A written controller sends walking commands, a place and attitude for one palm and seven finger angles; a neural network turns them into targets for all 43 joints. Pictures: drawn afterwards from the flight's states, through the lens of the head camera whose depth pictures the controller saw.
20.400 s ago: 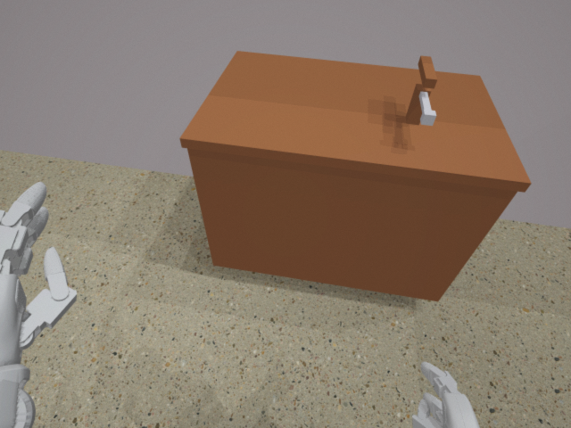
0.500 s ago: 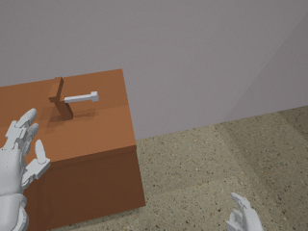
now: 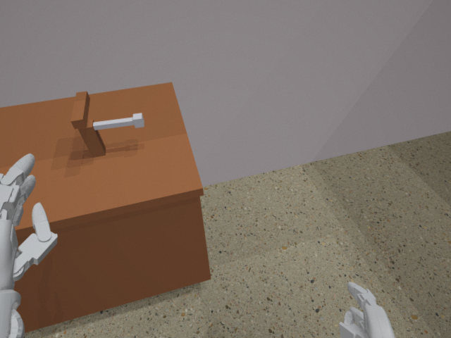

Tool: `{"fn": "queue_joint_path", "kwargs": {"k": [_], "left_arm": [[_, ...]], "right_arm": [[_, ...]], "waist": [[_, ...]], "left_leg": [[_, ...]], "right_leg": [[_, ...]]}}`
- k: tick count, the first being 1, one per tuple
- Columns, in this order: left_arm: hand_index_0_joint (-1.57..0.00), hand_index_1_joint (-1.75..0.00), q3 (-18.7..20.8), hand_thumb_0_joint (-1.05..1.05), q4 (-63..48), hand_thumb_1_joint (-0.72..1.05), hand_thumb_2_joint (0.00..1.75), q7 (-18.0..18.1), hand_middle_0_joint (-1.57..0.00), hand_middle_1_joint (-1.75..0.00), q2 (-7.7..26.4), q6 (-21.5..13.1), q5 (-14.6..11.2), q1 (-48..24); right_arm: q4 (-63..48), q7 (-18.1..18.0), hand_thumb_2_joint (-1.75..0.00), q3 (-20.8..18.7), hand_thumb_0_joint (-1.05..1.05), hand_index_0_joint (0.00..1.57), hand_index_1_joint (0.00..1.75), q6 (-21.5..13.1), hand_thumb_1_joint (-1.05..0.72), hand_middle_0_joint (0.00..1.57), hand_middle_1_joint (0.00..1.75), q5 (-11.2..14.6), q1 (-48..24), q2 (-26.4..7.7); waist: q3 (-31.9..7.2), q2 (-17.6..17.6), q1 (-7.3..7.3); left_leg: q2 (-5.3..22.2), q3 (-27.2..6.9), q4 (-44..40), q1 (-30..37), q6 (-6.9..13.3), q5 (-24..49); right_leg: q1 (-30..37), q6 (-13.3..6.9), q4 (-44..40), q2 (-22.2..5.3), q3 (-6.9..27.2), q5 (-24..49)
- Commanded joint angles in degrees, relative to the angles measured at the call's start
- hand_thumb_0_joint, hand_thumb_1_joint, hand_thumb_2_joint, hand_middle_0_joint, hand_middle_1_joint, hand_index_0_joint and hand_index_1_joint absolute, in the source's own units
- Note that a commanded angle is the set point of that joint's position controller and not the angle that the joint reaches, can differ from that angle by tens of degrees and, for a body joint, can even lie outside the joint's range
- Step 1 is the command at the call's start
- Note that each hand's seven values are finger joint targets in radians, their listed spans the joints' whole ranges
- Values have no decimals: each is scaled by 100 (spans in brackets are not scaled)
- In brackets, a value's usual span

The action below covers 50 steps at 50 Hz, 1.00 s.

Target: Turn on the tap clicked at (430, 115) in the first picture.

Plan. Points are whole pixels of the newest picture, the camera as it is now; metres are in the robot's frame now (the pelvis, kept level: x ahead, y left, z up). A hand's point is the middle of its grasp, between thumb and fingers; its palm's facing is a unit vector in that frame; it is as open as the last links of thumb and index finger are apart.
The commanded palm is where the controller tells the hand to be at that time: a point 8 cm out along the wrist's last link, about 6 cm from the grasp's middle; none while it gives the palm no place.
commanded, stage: step back with the hand held close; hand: left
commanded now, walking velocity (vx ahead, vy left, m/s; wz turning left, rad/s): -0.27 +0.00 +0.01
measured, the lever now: (138, 120) +0.65 +0.29 +0.03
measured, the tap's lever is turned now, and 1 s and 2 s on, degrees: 86 86 86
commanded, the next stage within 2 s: stop stepping back and stand still in 0.64 s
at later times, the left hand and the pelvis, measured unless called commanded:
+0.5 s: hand out of the picture +0.11 +0.28 +0.17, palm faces +0.50 -0.78 -0.38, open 7.4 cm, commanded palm +0.05 +0.30 +0.18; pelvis -0.09 +0.01 -0.01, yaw +4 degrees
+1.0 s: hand out of the picture +0.03 +0.25 +0.15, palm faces +0.39 -0.86 -0.34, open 7.4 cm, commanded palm -0.01 +0.29 +0.18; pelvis -0.17 +0.01 -0.01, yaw +0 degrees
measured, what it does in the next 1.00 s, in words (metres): walks backwards: right foot, then left foot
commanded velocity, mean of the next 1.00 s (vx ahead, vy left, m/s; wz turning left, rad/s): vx -0.20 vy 0.01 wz -0.03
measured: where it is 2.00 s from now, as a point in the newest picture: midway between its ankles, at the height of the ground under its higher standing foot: outside the picture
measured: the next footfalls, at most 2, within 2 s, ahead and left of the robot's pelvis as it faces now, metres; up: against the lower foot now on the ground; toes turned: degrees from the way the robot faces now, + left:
right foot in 0.70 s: -0.21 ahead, -0.12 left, +0.00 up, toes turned +0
left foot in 0.82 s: +0.01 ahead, +0.09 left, +0.00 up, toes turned +0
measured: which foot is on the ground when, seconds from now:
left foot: down 0.00-0.74, up 0.76-0.80, down 0.82-1.00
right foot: down 0.00-0.40, up 0.42-0.68, down 0.70-1.00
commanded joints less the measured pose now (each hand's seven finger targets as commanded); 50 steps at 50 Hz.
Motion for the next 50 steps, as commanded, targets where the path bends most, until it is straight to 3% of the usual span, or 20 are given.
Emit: {"fn": "queue_joint_path", "kwargs": {"k": [1,5,7,9,11,14,16,17,19,20,21,24,30,32,35,37,39,42,46,50], "left_arm": [[-20,-30,681,0,-1230,90,90,128,-20,-30,980,-479,142,-665],[-20,-30,860,0,-1307,90,90,99,-20,-30,1011,-568,221,-659],[-20,-30,844,0,-1349,90,90,73,-20,-30,925,-584,229,-611],[-20,-30,817,0,-1353,90,90,65,-20,-30,911,-580,175,-534],[-20,-30,711,0,-1520,90,90,99,-20,-30,976,-554,75,-652],[-20,-30,621,0,-1614,90,90,204,-20,-30,1091,-493,48,-853],[-20,-30,634,0,-1616,90,90,220,-20,-30,1127,-460,40,-910],[-20,-30,679,0,-1662,90,90,220,-20,-30,1123,-469,33,-864],[-20,-30,924,0,-1832,90,90,236,-20,-30,1139,-584,75,-741],[-20,-30,1131,0,-1833,90,90,222,-20,-30,1261,-661,125,-659],[-20,-30,1139,0,-1804,90,90,178,-20,-30,1157,-657,147,-642],[-20,-30,804,0,-1803,90,90,137,-20,-30,828,-593,8,-764],[-20,-30,306,0,-1785,90,90,197,-20,-30,704,-431,-126,-793],[-20,-30,438,0,-1816,90,90,134,-20,-30,893,-531,-188,-862],[-20,-30,910,0,-1906,90,90,95,-20,-30,1510,-728,-184,-852],[-20,-30,795,0,-1773,90,90,76,-20,-30,1427,-652,-178,-720],[-20,-30,992,0,-1343,90,90,42,-20,-30,1383,-389,-201,28],[-20,-30,816,0,-1030,90,90,15,-20,-30,1226,-256,-243,-130],[-20,-30,559,0,-1347,90,90,40,-20,-30,1192,-330,-192,-667],[-20,-30,485,0,-1559,90,90,99,-20,-30,1248,-372,-87,-1462]], "right_arm": [[-967,-89,-90,-280,0,20,30,-456,-90,20,30,-43,-688,-719],[-969,-87,-90,-311,0,20,30,-605,-90,20,30,-69,-728,-737],[-952,-59,-90,-329,0,20,30,-658,-90,20,30,-70,-646,-697],[-885,-23,-90,-340,0,20,30,-682,-90,20,30,-83,-519,-616],[-745,39,-90,-338,0,20,30,-665,-90,20,30,-98,-409,-480],[-570,84,-90,-303,0,20,30,-582,-90,20,30,-72,-424,-372],[-526,58,-90,-231,0,20,30,-539,-90,20,30,-89,-467,-355],[-559,34,-90,-223,0,20,30,-532,-90,20,30,-74,-518,-445],[-739,-38,-90,-302,0,20,30,-603,-90,20,30,-39,-702,-660],[-754,-51,-90,-338,0,20,30,-664,-90,20,30,-72,-755,-646],[-716,-30,-90,-399,0,20,30,-736,-90,20,30,-141,-689,-585],[-438,104,-90,-440,0,20,30,-955,-90,20,30,-187,-720,-475],[-220,161,-90,-254,0,20,30,-1072,-90,20,30,-185,-739,-422],[-158,182,-90,-252,0,20,30,-954,-90,20,30,-203,-692,-389],[-140,180,-90,-224,0,20,30,-695,-90,20,30,-199,-746,-247],[-294,111,-90,-318,0,20,30,-745,-90,20,30,-43,-866,-316],[-456,63,-90,-249,0,20,30,-617,-90,20,30,-36,-835,-319],[-463,15,-90,-193,0,20,30,-561,-90,20,30,-3,-778,-453],[-485,-41,-90,-241,0,20,30,-565,-90,20,30,-80,-741,-511],[-302,-84,-90,-313,0,20,30,-654,-90,20,30,-108,-635,-570]], "waist": [[-231,271,16],[-434,591,68],[-425,399,53],[-404,-312,6],[-423,-1080,-72],[-595,-1401,-157],[-294,-1053,-189],[-235,-529,-166],[-462,1012,-20],[-635,1612,17],[-632,1504,0],[-508,347,63],[-936,1027,12],[-1122,797,50],[-1331,-355,-7],[-1105,-1302,-82],[-1142,-824,-75],[-628,-289,-111],[199,21,-227],[539,-433,-304]], "left_leg": [[784,-1065,-1474,-1653,212,-2742],[1014,-1376,-1746,-2537,387,-3340],[978,-1235,-1431,-2681,412,-3305],[584,-766,-510,-2167,220,-2816],[168,-380,786,-751,-140,-1809],[-1,-132,2044,395,-277,-1296],[147,-264,1131,445,-249,-1288],[279,-485,137,235,-174,-1255],[1289,-1522,-1289,-1189,249,-1970],[1864,-2196,-2239,-2392,522,-3413],[2158,-2433,-2586,-2846,691,-3698],[1794,-1668,-1731,-760,631,-1912],[1421,-1233,-2153,793,2,-1379],[1240,-902,-1779,1071,-373,-614],[557,116,80,1623,-629,205],[208,237,660,1506,-534,98],[249,152,646,1329,-353,989],[484,-310,84,1276,-245,726],[241,-380,163,1174,-460,-1014],[150,-362,1199,1377,-460,-830]], "right_leg": [[1346,157,158,-37,412,-701],[2170,198,1145,196,354,13],[2137,157,1220,118,521,132],[1310,-38,436,-303,1136,-216],[-371,-464,-688,-1133,2028,-1109],[-1411,-710,-1138,-1725,2046,-975],[-1551,-469,-842,-1401,1477,-964],[-1337,-253,-429,-946,1130,-1047],[141,183,1178,71,357,-598],[1204,248,2646,392,282,-975],[1378,245,3922,519,402,-1242],[-426,181,3860,311,502,-1705],[17,2,646,365,71,-2123],[415,-139,-851,241,105,-1247],[-349,-421,-1258,-948,977,586],[-652,-55,-905,-943,588,1673],[-382,115,-405,-827,410,2239],[-516,191,-730,-398,392,156],[-1461,-350,-1274,-513,520,-2493],[-2231,-642,-1311,-885,763,-2744]]}}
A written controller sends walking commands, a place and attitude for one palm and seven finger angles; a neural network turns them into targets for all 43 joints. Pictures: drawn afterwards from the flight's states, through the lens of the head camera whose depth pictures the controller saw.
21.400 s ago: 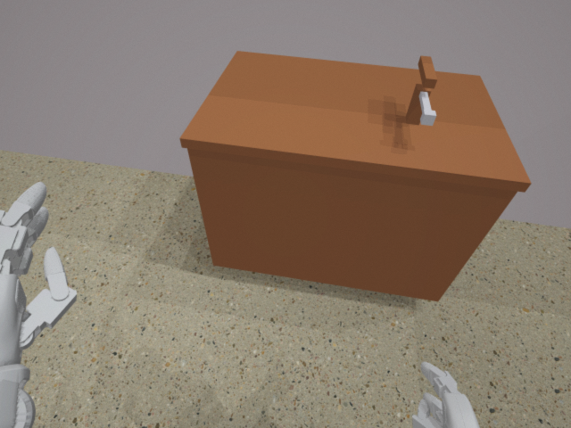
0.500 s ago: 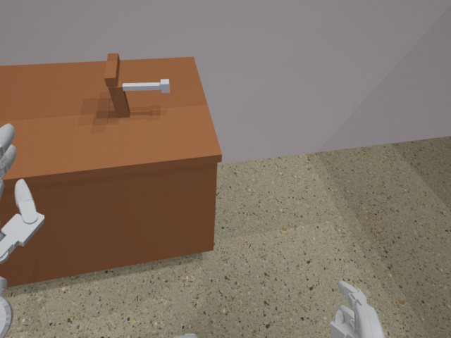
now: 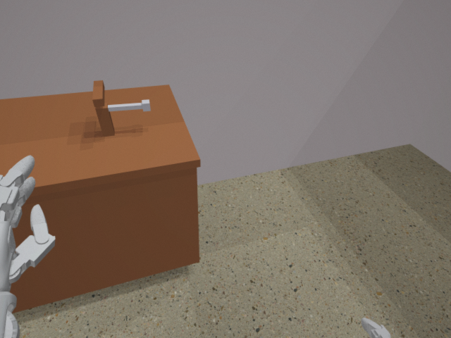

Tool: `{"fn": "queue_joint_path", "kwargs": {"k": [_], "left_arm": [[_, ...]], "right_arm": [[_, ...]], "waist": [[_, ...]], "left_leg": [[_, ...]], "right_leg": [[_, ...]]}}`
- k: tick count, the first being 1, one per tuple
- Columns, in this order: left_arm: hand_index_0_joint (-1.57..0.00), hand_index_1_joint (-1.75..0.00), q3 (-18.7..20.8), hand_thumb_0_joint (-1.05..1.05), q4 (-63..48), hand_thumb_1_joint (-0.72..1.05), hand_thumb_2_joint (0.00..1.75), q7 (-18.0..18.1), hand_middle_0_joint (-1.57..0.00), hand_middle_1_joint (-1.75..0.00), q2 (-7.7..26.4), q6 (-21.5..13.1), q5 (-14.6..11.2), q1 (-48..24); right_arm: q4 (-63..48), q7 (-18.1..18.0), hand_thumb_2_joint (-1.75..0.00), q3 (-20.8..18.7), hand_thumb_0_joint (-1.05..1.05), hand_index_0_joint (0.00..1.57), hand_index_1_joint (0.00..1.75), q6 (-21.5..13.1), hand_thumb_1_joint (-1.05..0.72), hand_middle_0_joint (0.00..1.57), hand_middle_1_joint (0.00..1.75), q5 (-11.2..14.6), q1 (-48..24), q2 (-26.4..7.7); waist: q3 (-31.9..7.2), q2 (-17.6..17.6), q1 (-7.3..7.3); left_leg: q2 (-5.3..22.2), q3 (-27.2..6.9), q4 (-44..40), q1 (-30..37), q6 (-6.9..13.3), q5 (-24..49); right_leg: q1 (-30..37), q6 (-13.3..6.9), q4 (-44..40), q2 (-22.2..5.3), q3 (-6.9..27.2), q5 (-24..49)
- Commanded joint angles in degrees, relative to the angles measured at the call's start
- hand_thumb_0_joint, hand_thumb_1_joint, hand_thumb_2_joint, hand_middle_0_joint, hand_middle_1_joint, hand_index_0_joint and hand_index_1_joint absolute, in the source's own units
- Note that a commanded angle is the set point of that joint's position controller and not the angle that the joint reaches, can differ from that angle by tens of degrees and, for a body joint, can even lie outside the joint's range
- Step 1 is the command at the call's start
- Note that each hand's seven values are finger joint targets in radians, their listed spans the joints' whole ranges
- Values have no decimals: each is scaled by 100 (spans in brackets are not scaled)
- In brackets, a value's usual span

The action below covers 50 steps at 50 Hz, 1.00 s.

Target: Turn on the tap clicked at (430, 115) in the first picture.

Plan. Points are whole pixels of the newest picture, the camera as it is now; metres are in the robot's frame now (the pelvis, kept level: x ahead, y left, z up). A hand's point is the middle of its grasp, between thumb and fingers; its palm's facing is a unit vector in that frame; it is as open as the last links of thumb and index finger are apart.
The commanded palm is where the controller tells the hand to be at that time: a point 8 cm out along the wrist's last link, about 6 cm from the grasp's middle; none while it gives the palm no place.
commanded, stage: stop stepping back and stand still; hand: left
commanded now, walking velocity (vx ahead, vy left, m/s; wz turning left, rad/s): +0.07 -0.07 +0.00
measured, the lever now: (146, 105) +0.82 +0.28 +0.04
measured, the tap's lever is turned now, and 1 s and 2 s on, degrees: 86 86 86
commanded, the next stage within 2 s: stand and check the lever's angle in 0.68 s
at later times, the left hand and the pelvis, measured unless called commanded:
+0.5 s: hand out of the picture +0.19 +0.30 +0.16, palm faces +0.47 -0.82 -0.31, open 7.4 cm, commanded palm +0.13 +0.33 +0.19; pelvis -0.02 +0.05 +0.01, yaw +2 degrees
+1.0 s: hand (1, 254) +0.18 +0.29 +0.17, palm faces +0.39 -0.84 -0.38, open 7.4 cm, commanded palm +0.13 +0.33 +0.19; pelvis -0.03 +0.05 +0.01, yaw +0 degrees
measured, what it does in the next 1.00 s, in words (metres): steps on the spot: right foot, then left foot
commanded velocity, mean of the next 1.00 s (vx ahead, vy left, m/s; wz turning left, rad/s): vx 0.04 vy -0.05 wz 0.00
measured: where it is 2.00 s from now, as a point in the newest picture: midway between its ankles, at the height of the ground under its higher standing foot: outside the picture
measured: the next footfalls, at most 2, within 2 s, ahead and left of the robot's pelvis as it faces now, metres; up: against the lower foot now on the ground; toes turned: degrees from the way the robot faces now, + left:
right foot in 0.24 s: +0.00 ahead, -0.04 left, +0.00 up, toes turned -2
left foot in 0.48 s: -0.01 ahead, +0.17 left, +0.00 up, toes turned +5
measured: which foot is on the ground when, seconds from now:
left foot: down 0.00-0.24, up 0.26-0.46, down 0.48-1.00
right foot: down 0.00-0.10, up 0.12-0.22, down 0.24-1.00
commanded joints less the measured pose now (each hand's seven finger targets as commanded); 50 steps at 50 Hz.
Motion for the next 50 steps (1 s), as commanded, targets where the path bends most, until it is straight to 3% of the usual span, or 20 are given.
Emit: {"fn": "queue_joint_path", "kwargs": {"k": [1,3,5,6,8,10,11,12,13,16,21,24,26,27,28,34,36,38,44,50], "left_arm": [[-20,-30,439,0,-1522,90,90,132,-20,-30,1058,-411,91,-1692],[-20,-30,557,0,-1535,90,90,122,-20,-30,1022,-412,68,-1578],[-20,-30,755,0,-1714,90,90,133,-20,-30,1072,-437,-5,-1414],[-20,-30,859,0,-1743,90,90,138,-20,-30,1091,-429,-10,-1301],[-20,-30,795,0,-1763,90,90,71,-20,-30,966,-384,-93,-656],[-20,-30,799,0,-1680,90,90,25,-20,-30,881,-362,-101,27],[-20,-30,849,0,-1695,90,90,3,-20,-30,974,-333,-27,204],[-20,-30,877,0,-1845,90,90,-3,-20,-30,1038,-275,-12,-71],[-20,-30,799,0,-1875,90,90,2,-20,-30,994,-232,-24,-410],[-20,-30,567,0,-861,90,90,129,-20,-30,849,-213,33,-1054],[-20,-30,418,0,-854,90,90,234,-20,-30,761,-191,85,-1262],[-20,-30,497,0,-1710,90,90,215,-20,-30,835,-196,0,-1138],[-20,-30,656,0,-2113,90,90,190,-20,-30,995,-216,14,-948],[-20,-30,604,0,-2164,90,90,126,-20,-30,934,-231,26,-960],[-20,-30,567,0,-2277,90,90,139,-20,-30,872,-258,42,-1023],[-20,-30,851,0,-1662,90,90,183,-20,-30,835,-328,38,-241],[-20,-30,843,0,-1399,90,90,173,-20,-30,772,-312,-34,65],[-20,-30,785,0,-1435,90,90,194,-20,-30,737,-330,-70,24],[-20,-30,728,0,-1612,90,90,221,-20,-30,847,-348,-13,-267],[-20,-30,645,0,-1332,90,90,234,-20,-30,771,-339,1,-324]], "right_arm": [[-866,-71,-90,-156,0,20,30,-457,-90,20,30,-32,-1041,-473],[-893,-58,-90,-160,0,20,30,-524,-90,20,30,-46,-1029,-510],[-1012,-48,-90,-146,0,20,30,-608,-90,20,30,-87,-1129,-516],[-1023,-5,-90,-138,0,20,30,-621,-90,20,30,-126,-1157,-472],[-1023,104,-90,-155,0,20,30,-662,-90,20,30,-159,-1112,-289],[-1070,167,-90,-152,0,20,30,-625,-90,20,30,-117,-1019,-220],[-1042,200,-90,-159,0,20,30,-513,-90,20,30,-69,-958,-163],[-989,201,-90,-213,0,20,30,-363,-90,20,30,-82,-1047,-285],[-870,206,-90,-160,0,20,30,-302,-90,20,30,-82,-1024,-301],[-770,132,-90,-45,0,20,30,-377,-90,20,30,-46,-1003,-282],[-901,-11,-90,-9,0,20,30,-461,-90,20,30,-2,-1174,-253],[-1128,22,-90,-149,0,20,30,-422,-90,20,30,89,-1111,-468],[-1187,53,-90,-72,0,20,30,-443,-90,20,30,50,-957,-305],[-1170,106,-90,-56,0,20,30,-489,-90,20,30,-40,-1067,-261],[-1141,155,-90,-100,0,20,30,-555,-90,20,30,-35,-1028,-299],[-1204,220,-90,-95,0,20,30,-596,-90,20,30,26,-1001,-355],[-1218,232,-90,-165,0,20,30,-516,-90,20,30,73,-913,-330],[-1207,220,-90,-144,0,20,30,-449,-90,20,30,81,-882,-273],[-1241,73,-90,-73,0,20,30,-392,-90,20,30,34,-1057,-305],[-1199,54,-90,-89,0,20,30,-424,-90,20,30,28,-1098,-334]], "waist": [[1034,-164,-48],[845,735,1],[554,1947,199],[348,1951,302],[-206,1565,434],[-391,879,436],[-354,-352,356],[75,-1383,325],[216,-1388,241],[581,-775,33],[115,-812,288],[-516,45,278],[-582,792,135],[-270,1088,187],[-44,1153,207],[-169,647,208],[-457,-293,162],[-716,-416,104],[-508,60,198],[-168,50,239]], "left_leg": [[76,-304,509,2046,-162,-792],[355,-991,-828,1673,-123,-1666],[868,-2268,-3354,540,-453,-3978],[994,-2227,-3763,154,-657,-4258],[804,-1392,-3514,243,-837,-3187],[278,-300,-2338,344,-703,-2195],[-225,426,-406,788,-493,-1437],[-380,277,1617,909,-354,-1051],[-288,49,2612,247,-325,-813],[169,-3,1894,-347,-194,-815],[65,625,-630,1007,115,-640],[940,-132,-661,2686,370,2282],[1164,-541,-623,3172,457,4200],[1364,-830,-1132,2806,426,4010],[1454,-814,-1212,2625,471,3690],[1001,47,-840,1248,157,1699],[626,266,-242,1085,-7,1039],[394,272,-67,1162,-66,579],[644,104,-695,1671,50,1847],[515,127,-889,1366,49,762]], "right_leg": [[-3426,-555,-1280,-994,530,-1192],[-2717,-289,-309,-430,122,-977],[-1202,-37,1118,539,-281,-1123],[-632,-65,1662,697,-338,-1129],[76,-174,1299,693,-443,-1046],[468,-286,-590,329,-315,-656],[-463,-453,-1507,-567,664,-633],[-2125,-787,-2278,-1803,2313,-1274],[-2446,-1014,-2314,-2094,2451,-1694],[-1629,-796,-1808,-1600,1618,-653],[-548,-534,-878,-1272,1000,1783],[-1032,112,379,-663,270,2954],[-1817,196,1096,-328,-189,1922],[-2020,201,1244,-217,-187,137],[-2008,148,1184,-260,-109,-78],[-193,78,-442,-339,-136,1988],[67,-208,-359,-809,639,3301],[57,-393,-355,-1183,1011,4066],[-215,-3,-177,-714,328,3555],[-356,1,-613,-714,450,2563]]}}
